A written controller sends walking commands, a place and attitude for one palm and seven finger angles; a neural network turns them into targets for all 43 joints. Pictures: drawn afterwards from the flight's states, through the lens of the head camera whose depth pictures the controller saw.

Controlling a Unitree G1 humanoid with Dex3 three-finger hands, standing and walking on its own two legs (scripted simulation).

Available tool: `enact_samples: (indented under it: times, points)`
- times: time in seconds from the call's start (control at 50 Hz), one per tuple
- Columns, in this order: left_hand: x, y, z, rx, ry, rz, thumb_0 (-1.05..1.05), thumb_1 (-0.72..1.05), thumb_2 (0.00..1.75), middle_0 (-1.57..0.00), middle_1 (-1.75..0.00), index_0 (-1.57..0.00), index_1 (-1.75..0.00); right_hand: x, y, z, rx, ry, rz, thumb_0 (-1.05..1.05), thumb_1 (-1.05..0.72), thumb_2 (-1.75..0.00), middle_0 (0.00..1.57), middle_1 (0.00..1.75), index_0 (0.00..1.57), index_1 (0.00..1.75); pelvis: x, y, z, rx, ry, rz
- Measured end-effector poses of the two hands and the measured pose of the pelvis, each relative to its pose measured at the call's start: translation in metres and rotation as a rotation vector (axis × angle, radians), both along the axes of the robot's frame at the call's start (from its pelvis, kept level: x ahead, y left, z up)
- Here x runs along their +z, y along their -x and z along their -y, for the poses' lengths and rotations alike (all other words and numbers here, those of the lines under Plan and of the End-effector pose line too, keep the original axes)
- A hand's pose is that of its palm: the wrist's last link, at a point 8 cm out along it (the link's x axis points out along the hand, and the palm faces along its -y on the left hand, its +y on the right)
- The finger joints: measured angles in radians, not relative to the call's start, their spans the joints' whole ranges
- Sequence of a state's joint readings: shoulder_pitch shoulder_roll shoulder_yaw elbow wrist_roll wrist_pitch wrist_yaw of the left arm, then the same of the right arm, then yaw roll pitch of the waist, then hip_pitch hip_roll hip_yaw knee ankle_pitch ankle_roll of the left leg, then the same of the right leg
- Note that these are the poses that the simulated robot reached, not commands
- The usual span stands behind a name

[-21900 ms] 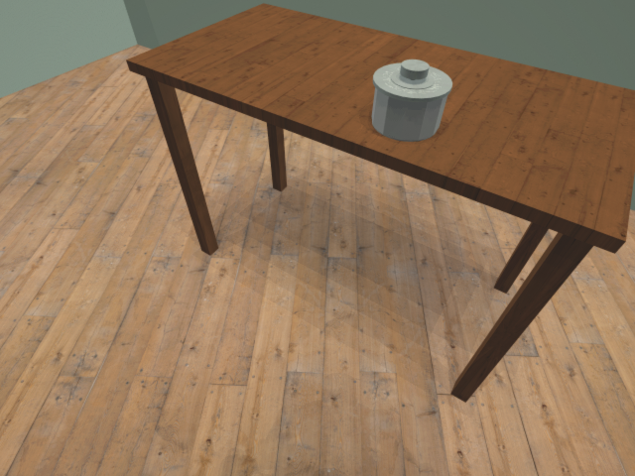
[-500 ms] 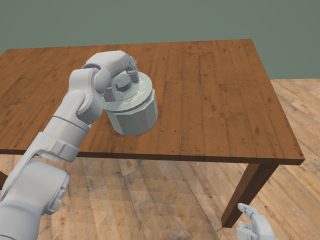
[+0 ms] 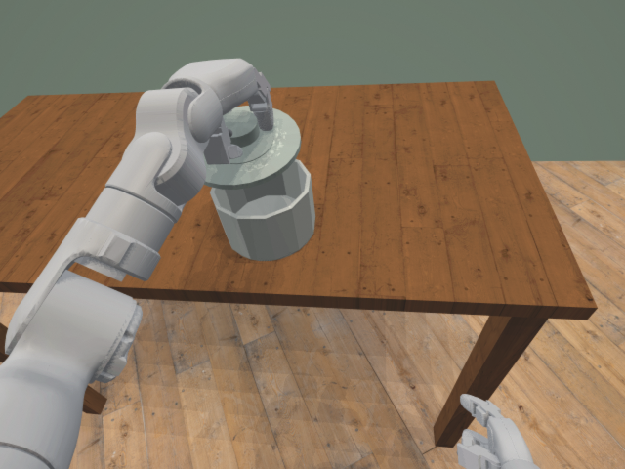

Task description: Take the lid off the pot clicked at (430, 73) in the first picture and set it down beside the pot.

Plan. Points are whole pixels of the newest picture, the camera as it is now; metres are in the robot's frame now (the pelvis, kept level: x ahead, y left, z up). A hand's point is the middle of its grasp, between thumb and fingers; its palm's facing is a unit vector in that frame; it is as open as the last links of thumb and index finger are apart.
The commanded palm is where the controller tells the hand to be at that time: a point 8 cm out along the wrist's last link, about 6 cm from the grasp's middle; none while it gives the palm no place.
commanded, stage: lift the lid straight up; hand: left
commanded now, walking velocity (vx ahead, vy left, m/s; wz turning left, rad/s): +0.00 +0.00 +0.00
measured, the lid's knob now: (237, 128) +0.47 +0.11 +0.22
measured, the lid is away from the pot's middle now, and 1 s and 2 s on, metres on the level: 0.01 0.02 0.11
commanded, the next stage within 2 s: move the lid sideways beside the pot in 1.12 s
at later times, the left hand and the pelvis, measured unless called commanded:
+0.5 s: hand (231, 97) +0.44 +0.10 +0.28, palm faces -0.10 -0.02 -0.99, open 8.1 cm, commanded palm +0.41 +0.11 +0.36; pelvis +0.00 +0.00 +0.00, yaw +0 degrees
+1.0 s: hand (223, 60) +0.45 +0.10 +0.32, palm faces -0.07 -0.01 -1.00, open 8.1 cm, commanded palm +0.42 +0.10 +0.39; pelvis +0.00 +0.00 +0.00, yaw +0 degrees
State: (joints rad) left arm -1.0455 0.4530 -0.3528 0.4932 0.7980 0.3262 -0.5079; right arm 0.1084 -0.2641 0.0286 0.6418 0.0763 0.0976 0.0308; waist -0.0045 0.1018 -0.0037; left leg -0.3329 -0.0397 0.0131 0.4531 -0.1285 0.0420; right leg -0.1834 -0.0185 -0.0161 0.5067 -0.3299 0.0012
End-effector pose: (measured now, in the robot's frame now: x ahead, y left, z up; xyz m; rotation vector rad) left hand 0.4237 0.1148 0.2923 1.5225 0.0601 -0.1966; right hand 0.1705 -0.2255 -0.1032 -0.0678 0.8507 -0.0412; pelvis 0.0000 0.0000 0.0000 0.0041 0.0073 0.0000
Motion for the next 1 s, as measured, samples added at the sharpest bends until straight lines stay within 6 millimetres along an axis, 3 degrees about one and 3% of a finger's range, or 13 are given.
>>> enact_samples:
  times: [0.34,0.68,1.0]
  points:
    - [0.03,-0.003,0.01,-0.025,0.004,0.04,0.01,0.03,1.13,-0.69,-0.68,-0.75,-0.72,-0.003,0.01,0.003,-0.013,0.01,-0.013,0.01,-0.91,-0.9,0.2,0.3,0.2,0.3,0.001,0.0,-0.003,-0.002,0.0,0.002]
    - [0.057,0.0,0.015,-0.015,-0.022,0.084,0.01,0.03,1.13,-0.69,-0.68,-0.75,-0.72,0.003,-0.002,0.001,0.005,0.011,0.027,0.01,-0.91,-0.9,0.2,0.3,0.2,0.3,0.001,0.0,-0.001,0.001,-0.001,-0.001]
    - [0.078,-0.005,0.015,0.024,-0.027,0.093,0.01,0.03,1.14,-0.69,-0.68,-0.75,-0.72,0.0,0.0,0.003,0.004,0.021,0.006,0.01,-0.91,-0.9,0.2,0.3,0.2,0.3,0.001,-0.002,-0.002,0.005,-0.003,-0.006]
